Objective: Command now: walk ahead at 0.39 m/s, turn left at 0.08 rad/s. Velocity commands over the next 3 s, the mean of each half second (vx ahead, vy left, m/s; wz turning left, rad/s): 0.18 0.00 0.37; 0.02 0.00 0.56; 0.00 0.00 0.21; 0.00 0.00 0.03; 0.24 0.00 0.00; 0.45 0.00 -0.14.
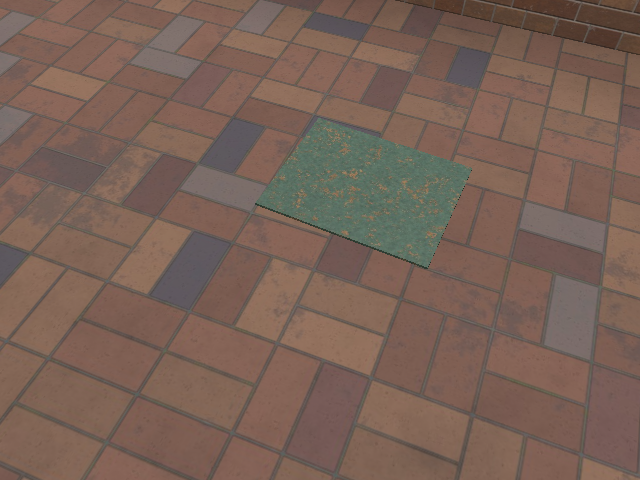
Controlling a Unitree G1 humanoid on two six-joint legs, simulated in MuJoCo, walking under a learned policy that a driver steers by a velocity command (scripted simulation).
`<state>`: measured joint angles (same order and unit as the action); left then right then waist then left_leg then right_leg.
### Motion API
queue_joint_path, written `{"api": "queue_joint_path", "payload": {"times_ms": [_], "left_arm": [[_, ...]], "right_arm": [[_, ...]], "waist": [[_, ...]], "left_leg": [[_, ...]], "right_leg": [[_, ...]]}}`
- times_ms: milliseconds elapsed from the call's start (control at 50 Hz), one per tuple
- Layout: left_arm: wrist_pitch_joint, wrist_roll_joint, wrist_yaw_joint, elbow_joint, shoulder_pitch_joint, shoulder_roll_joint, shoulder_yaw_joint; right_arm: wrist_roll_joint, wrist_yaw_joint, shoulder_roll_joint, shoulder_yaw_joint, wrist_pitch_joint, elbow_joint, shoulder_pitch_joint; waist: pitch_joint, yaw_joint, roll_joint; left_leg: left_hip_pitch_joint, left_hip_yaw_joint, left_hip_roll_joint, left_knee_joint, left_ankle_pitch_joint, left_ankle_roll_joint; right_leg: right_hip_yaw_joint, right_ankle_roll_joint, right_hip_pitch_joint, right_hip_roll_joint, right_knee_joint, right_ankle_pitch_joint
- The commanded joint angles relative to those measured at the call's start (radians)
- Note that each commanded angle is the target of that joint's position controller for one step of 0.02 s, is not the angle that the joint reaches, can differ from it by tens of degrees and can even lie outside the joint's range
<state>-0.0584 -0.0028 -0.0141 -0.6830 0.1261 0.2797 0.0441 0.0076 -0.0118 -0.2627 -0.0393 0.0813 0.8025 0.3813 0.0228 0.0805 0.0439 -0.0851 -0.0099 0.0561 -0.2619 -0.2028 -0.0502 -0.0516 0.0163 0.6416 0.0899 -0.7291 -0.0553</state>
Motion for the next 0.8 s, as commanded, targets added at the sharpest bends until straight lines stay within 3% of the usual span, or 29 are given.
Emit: {"api": "queue_joint_path", "payload": {"times_ms": [20, 60, 100, 120, 140, 160, 180, 200, 220, 240, 260, 280, 300, 340, 400, 480, 540, 560, 580, 600, 620, 640, 660, 680, 720, 800], "left_arm": [[-0.028, 0.004, -0.010, 0.089, -0.113, 0.035, 0.006], [-0.038, 0.005, -0.018, 0.098, -0.132, 0.048, 0.013], [-0.044, 0.012, -0.019, 0.089, -0.091, 0.082, 0.028], [-0.046, 0.018, -0.014, 0.067, -0.024, 0.099, 0.038], [-0.048, 0.028, -0.003, 0.051, 0.052, 0.142, 0.052], [-0.044, 0.052, 0.012, 0.049, 0.168, 0.218, 0.067], [-0.018, 0.047, 0.012, 0.052, 0.182, 0.216, 0.062], [0.004, 0.024, 0.012, 0.066, 0.171, 0.161, 0.054], [0.016, 0.011, 0.016, 0.066, 0.113, 0.121, 0.042], [0.024, 0.006, 0.020, 0.058, 0.054, 0.096, 0.032], [0.029, 0.009, 0.020, 0.055, -0.002, 0.081, 0.027], [0.029, 0.024, 0.019, 0.050, -0.044, 0.096, 0.032], [0.026, 0.032, 0.019, 0.047, -0.072, 0.100, 0.036], [0.017, 0.033, 0.025, 0.033, -0.091, 0.105, 0.041], [0.022, 0.021, 0.039, 0.012, -0.096, 0.128, 0.050], [0.044, 0.005, 0.039, -0.016, -0.080, 0.167, 0.063], [0.060, -0.019, 0.037, -0.039, -0.081, 0.174, 0.067], [0.066, -0.021, 0.036, -0.058, -0.043, 0.145, 0.061], [0.072, -0.001, 0.032, -0.068, 0.000, 0.094, 0.050], [0.071, 0.026, 0.037, -0.006, -0.061, 0.083, 0.043], [0.068, 0.024, 0.044, 0.003, -0.138, 0.121, 0.057], [0.071, 0.004, 0.045, -0.002, -0.119, 0.124, 0.062], [0.073, 0.002, 0.051, -0.030, -0.079, 0.125, 0.067], [0.075, 0.011, 0.058, -0.042, -0.066, 0.139, 0.073], [0.070, 0.012, 0.056, -0.047, -0.053, 0.128, 0.074], [0.062, 0.001, 0.048, -0.037, -0.085, 0.091, 0.058]], "right_arm": [[0.007, 0.011, -0.177, -0.043, -0.001, -0.031, 0.006], [0.011, 0.018, -0.182, -0.046, -0.017, -0.015, 0.023], [0.015, 0.026, -0.195, -0.053, -0.027, -0.020, -0.005], [0.018, 0.030, -0.196, -0.054, -0.031, -0.031, -0.037], [0.012, 0.030, -0.173, -0.048, -0.029, -0.044, -0.042], [-0.013, 0.029, -0.109, -0.027, -0.021, -0.084, -0.035], [-0.002, 0.027, -0.052, -0.005, -0.022, -0.061, 0.153], [0.015, 0.028, -0.159, -0.032, -0.034, -0.038, 0.149], [0.027, 0.032, -0.182, -0.045, -0.050, -0.058, 0.055], [0.021, 0.042, -0.166, -0.047, -0.071, -0.065, 0.010], [0.014, 0.051, -0.160, -0.052, -0.096, -0.067, 0.001], [0.012, 0.057, -0.139, -0.051, -0.118, -0.071, 0.016], [0.009, 0.061, -0.122, -0.051, -0.131, -0.075, 0.026], [0.003, 0.062, -0.109, -0.052, -0.137, -0.094, 0.008], [-0.002, 0.046, -0.097, -0.046, -0.133, -0.131, -0.066], [0.001, 0.020, -0.124, -0.052, -0.140, -0.166, -0.119], [-0.003, 0.008, -0.130, -0.063, -0.141, -0.165, -0.094], [-0.009, 0.012, -0.152, -0.075, -0.140, -0.157, -0.070], [-0.011, 0.026, -0.238, -0.098, -0.136, -0.166, -0.052], [-0.023, 0.035, -0.343, -0.115, -0.130, -0.203, -0.078], [-0.047, 0.027, -0.294, -0.103, -0.106, -0.205, -0.057], [-0.045, 0.025, -0.270, -0.093, -0.085, -0.203, -0.095], [-0.024, 0.028, -0.244, -0.090, -0.077, -0.214, -0.158], [-0.005, 0.033, -0.213, -0.079, -0.078, -0.223, -0.201], [-0.008, 0.043, -0.190, -0.066, -0.083, -0.235, -0.212], [-0.002, 0.055, -0.205, -0.075, -0.094, -0.240, -0.182]], "waist": [[0.016, -0.003, -0.113], [0.000, -0.009, -0.127], [-0.030, -0.048, -0.145], [-0.062, -0.091, -0.143], [-0.124, -0.124, -0.115], [-0.274, -0.154, 0.038], [-0.456, -0.108, 0.258], [-0.468, -0.134, 0.161], [-0.330, -0.127, 0.112], [-0.235, -0.106, 0.069], [-0.168, -0.078, 0.072], [-0.125, -0.049, 0.105], [-0.106, -0.036, 0.117], [-0.100, -0.031, 0.106], [-0.121, -0.050, 0.078], [-0.115, -0.065, 0.078], [-0.104, -0.037, 0.059], [-0.096, -0.036, 0.016], [-0.069, -0.056, -0.202], [-0.027, -0.059, -0.415], [-0.079, -0.002, -0.284], [-0.086, -0.037, -0.241], [-0.089, -0.070, -0.181], [-0.094, -0.082, -0.173], [-0.125, -0.096, -0.174], [-0.131, -0.071, -0.170]], "left_leg": [[-0.052, 0.131, -0.221, 0.049, 0.408, -0.139], [-0.012, 0.153, -0.229, -0.017, 0.465, -0.120], [0.014, 0.194, -0.231, -0.104, 0.476, -0.088], [-0.001, 0.192, -0.205, -0.177, 0.500, -0.064], [-0.064, 0.170, -0.148, -0.297, 0.456, -0.025], [-0.282, 0.127, -0.060, -0.582, 0.105, 0.030], [-0.492, 0.102, 0.012, -0.877, -0.555, 0.080], [-0.514, 0.157, -0.033, -0.976, -0.516, 0.096], [-0.590, 0.116, -0.063, -1.007, -0.448, 0.108], [-0.598, 0.090, -0.094, -0.987, -0.387, 0.123], [-0.552, 0.086, -0.119, -0.960, -0.346, 0.134], [-0.472, 0.068, -0.124, -0.944, -0.301, 0.143], [-0.425, 0.048, -0.120, -0.922, -0.265, 0.145], [-0.396, 0.037, -0.131, -0.845, -0.208, 0.137], [-0.350, 0.030, -0.152, -0.688, -0.117, 0.113], [-0.291, -0.003, -0.143, -0.549, -0.111, 0.081], [-0.182, -0.052, -0.102, -0.338, -0.038, 0.029], [-0.119, -0.032, -0.084, -0.258, 0.020, -0.002], [-0.045, 0.196, -0.225, -0.108, 0.250, -0.069], [-0.014, 0.534, -0.430, -0.043, 0.356, -0.258], [-0.047, 0.530, -0.421, -0.033, 0.325, -0.303], [-0.051, 0.445, -0.378, -0.042, 0.295, -0.258], [-0.048, 0.381, -0.326, -0.060, 0.250, -0.199], [-0.049, 0.353, -0.307, -0.069, 0.258, -0.167], [-0.071, 0.319, -0.271, -0.084, 0.353, -0.164], [-0.016, 0.340, -0.249, -0.103, 0.315, -0.167]], "right_leg": [[0.036, 0.008, -0.099, -0.057, 0.137, 0.126], [0.022, -0.006, -0.136, -0.082, 0.191, 0.130], [0.004, -0.032, -0.212, -0.093, 0.250, 0.111], [0.017, -0.052, -0.316, -0.101, 0.298, 0.158], [0.002, -0.082, -0.481, -0.054, 0.313, 0.333], [-0.166, -0.163, -0.792, 0.163, 0.206, 0.747], [-0.406, -0.326, -1.005, 0.400, 0.181, 0.863], [-0.412, -0.318, -0.925, 0.351, 0.240, 0.614], [-0.318, -0.286, -0.820, 0.301, 0.285, 0.425], [-0.255, -0.265, -0.691, 0.258, 0.334, 0.293], [-0.197, -0.252, -0.552, 0.229, 0.383, 0.183], [-0.138, -0.247, -0.419, 0.202, 0.436, 0.116], [-0.092, -0.250, -0.349, 0.189, 0.470, 0.081], [-0.033, -0.260, -0.323, 0.194, 0.492, 0.083], [0.021, -0.263, -0.354, 0.213, 0.491, 0.092], [0.046, -0.244, -0.403, 0.246, 0.472, 0.032], [0.090, -0.173, -0.413, 0.226, 0.376, -0.048], [0.125, -0.118, -0.375, 0.187, 0.292, -0.121], [0.230, -0.021, -0.249, 0.079, 0.050, -0.276], [0.217, 0.060, 0.027, -0.088, -0.188, -0.580], [0.047, 0.046, 0.038, -0.087, -0.365, -0.604], [0.008, 0.027, 0.045, -0.073, -0.409, -0.520], [-0.007, 0.021, 0.044, -0.058, -0.402, -0.435], [-0.012, 0.025, 0.042, -0.054, -0.388, -0.380], [-0.006, 0.040, -0.023, -0.078, -0.407, -0.318], [-0.020, 0.062, -0.046, -0.098, -0.198, -0.275]]}}
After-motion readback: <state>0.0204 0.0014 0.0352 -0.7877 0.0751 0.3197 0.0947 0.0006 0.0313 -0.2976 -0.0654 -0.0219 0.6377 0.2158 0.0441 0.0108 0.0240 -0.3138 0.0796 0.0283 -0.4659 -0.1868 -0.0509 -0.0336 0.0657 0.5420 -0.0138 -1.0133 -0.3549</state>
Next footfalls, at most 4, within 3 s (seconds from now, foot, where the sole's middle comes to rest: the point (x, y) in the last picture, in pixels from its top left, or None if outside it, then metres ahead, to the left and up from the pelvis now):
0.14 right None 0.26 -0.14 -0.78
0.56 left None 0.18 0.11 -0.78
1.04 right None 0.27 -0.09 -0.78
1.36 left None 0.10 0.11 -0.78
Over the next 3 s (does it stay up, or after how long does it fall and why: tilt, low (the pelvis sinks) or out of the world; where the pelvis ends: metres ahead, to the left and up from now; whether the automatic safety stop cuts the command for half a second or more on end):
stays up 0.45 0.24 0.00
